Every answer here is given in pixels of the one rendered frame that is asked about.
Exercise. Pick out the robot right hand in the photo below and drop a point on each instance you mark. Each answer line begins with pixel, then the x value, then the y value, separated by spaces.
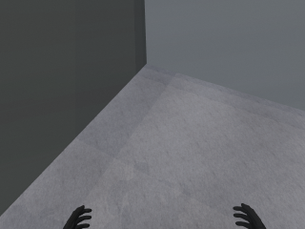
pixel 251 216

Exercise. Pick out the robot left hand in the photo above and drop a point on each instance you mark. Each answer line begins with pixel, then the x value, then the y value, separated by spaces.
pixel 75 218

